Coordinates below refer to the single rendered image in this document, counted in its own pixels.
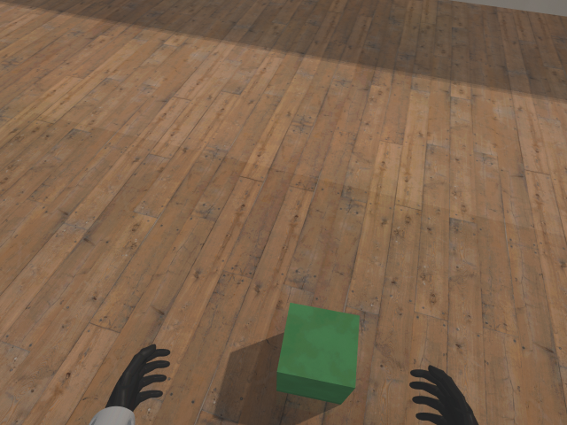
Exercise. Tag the left robot forearm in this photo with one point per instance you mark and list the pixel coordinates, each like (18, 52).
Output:
(114, 415)

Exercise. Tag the right robot hand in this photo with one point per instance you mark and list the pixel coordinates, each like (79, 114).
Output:
(450, 403)

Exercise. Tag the carton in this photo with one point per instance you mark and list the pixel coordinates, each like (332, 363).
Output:
(318, 358)

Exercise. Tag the left robot hand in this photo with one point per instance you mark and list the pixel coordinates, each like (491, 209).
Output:
(126, 392)

